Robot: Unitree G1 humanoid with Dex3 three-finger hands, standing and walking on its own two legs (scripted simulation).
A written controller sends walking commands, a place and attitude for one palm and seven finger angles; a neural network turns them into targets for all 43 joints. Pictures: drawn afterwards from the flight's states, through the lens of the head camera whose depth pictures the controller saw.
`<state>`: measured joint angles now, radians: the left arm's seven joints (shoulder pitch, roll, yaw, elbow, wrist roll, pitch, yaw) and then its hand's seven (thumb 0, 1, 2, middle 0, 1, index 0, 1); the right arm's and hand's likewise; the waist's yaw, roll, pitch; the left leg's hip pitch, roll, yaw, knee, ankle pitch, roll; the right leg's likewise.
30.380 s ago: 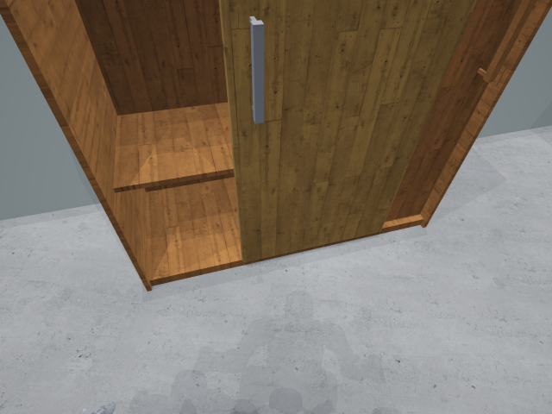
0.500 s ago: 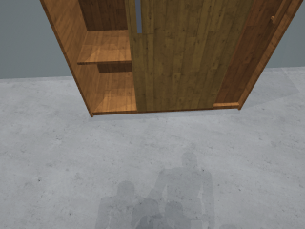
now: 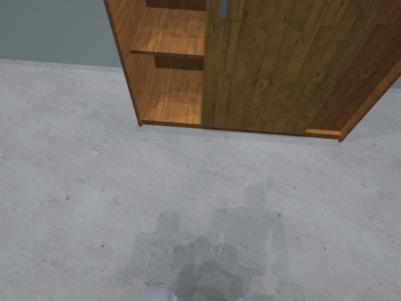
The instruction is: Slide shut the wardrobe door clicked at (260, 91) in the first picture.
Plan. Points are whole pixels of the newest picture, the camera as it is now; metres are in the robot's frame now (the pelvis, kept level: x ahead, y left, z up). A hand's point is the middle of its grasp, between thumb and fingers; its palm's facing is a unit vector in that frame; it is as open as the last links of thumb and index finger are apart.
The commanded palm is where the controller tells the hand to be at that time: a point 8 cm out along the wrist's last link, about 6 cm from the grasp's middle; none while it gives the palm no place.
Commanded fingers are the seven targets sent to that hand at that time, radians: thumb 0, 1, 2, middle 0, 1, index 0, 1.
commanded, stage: walk to a spot facing it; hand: right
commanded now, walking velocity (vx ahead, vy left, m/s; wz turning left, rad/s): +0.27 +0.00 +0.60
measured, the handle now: out of the picture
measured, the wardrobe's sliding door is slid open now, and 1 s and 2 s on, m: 0.38 0.38 0.38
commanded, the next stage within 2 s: turn to face it in 0.96 s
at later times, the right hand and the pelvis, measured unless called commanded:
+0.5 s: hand out of the picture +0.11 -0.17 -0.17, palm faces -0.12 +0.98 -0.16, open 7.4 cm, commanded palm none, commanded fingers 0.00 -0.90 -0.90 0.20 0.30 0.20 0.30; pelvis +0.11 +0.01 +0.00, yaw +14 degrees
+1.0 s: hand (217, 158) +0.50 -0.03 -0.15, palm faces -0.60 +0.77 -0.23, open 7.4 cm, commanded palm none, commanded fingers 0.00 -0.90 -0.90 0.20 0.30 0.20 0.30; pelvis +0.24 +0.04 +0.00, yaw +32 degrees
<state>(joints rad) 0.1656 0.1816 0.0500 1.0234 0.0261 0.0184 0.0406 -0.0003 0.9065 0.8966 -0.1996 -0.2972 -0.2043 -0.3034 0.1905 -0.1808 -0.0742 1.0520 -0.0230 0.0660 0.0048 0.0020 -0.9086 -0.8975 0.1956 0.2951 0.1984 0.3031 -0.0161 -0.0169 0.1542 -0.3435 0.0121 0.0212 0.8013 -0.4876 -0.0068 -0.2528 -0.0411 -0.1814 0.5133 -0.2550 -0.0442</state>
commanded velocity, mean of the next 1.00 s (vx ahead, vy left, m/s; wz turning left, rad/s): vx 0.19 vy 0.00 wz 0.56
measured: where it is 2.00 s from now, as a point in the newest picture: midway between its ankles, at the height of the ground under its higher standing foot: (176, 270)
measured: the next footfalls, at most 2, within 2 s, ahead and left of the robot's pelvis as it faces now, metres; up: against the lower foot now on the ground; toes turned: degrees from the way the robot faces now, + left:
right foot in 0.54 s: +0.26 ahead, -0.08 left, +0.00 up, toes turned +12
left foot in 1.02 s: +0.27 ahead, +0.18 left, +0.00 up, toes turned +39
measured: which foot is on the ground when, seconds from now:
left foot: down 0.00-0.54, up 0.56-1.00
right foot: down 0.00-0.08, up 0.10-0.52, down 0.54-1.00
